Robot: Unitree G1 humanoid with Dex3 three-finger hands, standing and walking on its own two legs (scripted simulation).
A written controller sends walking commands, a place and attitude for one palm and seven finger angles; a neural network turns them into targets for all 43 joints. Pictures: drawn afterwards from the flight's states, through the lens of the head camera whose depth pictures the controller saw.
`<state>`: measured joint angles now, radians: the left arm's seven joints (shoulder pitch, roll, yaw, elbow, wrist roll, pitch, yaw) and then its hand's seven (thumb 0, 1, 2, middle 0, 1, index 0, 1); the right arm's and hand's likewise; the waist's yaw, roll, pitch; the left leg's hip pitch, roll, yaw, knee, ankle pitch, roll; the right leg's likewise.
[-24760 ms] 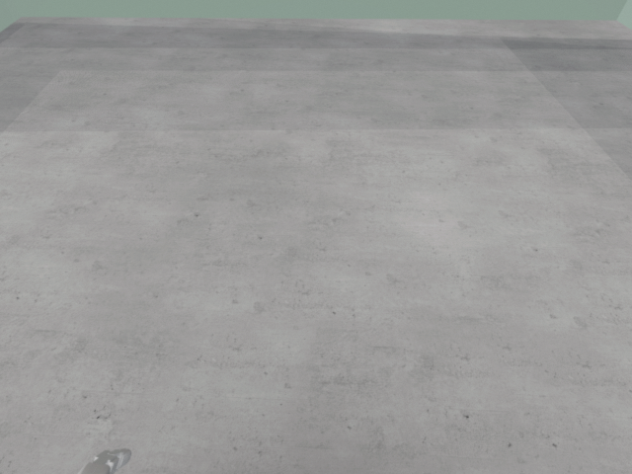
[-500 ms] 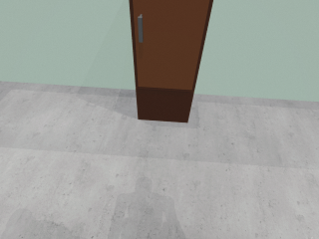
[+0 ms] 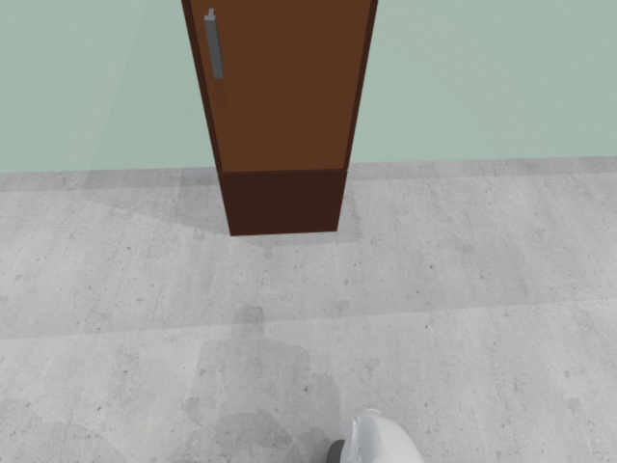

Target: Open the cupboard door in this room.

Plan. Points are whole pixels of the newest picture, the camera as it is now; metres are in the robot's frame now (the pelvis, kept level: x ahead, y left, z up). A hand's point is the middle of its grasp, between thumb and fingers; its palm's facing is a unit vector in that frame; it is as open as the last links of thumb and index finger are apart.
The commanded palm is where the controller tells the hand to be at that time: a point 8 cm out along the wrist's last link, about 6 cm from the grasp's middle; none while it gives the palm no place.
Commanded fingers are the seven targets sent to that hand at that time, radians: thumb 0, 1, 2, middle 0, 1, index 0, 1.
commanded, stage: take the last steps up to it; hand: left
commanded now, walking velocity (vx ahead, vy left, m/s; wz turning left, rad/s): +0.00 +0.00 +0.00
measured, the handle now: (215, 43) +0.92 +0.26 +0.04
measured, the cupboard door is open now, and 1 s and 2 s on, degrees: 0 0 0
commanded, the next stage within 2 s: come to a stop and stand still in 0.84 s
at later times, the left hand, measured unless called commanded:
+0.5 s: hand (196, 424) +0.19 +0.18 -0.15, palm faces +0.09 -0.98 -0.20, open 7.3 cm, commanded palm none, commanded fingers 0.00 0.90 0.90 -0.20 -0.30 -0.20 -0.30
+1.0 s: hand (167, 309) +0.37 +0.27 -0.16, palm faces +0.14 -0.97 -0.18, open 7.3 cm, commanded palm none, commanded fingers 0.00 0.90 0.90 -0.20 -0.30 -0.20 -0.30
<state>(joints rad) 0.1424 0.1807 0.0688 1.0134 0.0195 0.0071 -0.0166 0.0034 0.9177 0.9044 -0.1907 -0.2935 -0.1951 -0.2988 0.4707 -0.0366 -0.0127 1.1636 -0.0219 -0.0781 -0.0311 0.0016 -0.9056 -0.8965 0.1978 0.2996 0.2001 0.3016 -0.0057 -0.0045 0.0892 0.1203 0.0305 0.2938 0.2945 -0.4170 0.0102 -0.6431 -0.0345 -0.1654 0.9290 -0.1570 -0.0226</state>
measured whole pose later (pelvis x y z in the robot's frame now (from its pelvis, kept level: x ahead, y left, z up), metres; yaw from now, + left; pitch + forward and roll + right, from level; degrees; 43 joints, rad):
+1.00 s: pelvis +0.35 +0.09 +0.01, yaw +4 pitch -2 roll +0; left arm 0.23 0.18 0.06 1.07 0.02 -0.01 0.01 0.00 0.92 0.90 -0.19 -0.29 -0.20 -0.30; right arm 0.25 -0.14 -0.04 1.07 -0.02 -0.06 -0.02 -0.02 -0.93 -0.90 0.20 0.30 0.20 0.30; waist 0.02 -0.04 0.04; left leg -0.13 0.00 0.18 0.37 -0.22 0.06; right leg -0.54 -0.12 -0.04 1.09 -0.23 0.06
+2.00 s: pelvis +0.33 +0.06 +0.00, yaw +2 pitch +1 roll +2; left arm 0.26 0.18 0.03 1.06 0.02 0.01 0.01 0.01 0.91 0.90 -0.20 -0.29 -0.20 -0.30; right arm 0.33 -0.13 -0.03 1.08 -0.02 0.00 -0.03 0.00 -0.91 -0.90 0.20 0.30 0.20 0.30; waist -0.02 -0.01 0.06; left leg -0.20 0.04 0.06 0.51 -0.33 -0.03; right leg -0.28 -0.03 -0.05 0.55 -0.28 0.01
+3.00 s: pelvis +0.34 +0.04 +0.00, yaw +4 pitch -1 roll +0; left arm 0.44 0.12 0.03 1.06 0.03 0.02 0.02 0.00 0.91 0.90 -0.20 -0.29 -0.20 -0.30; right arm 0.41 -0.15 -0.04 1.13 -0.02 0.02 -0.03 0.00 -0.91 -0.90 0.20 0.30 0.20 0.30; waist -0.01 0.02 -0.01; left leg -0.26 0.04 0.09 0.64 -0.40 0.04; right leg -0.19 0.00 -0.14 0.50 -0.30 -0.05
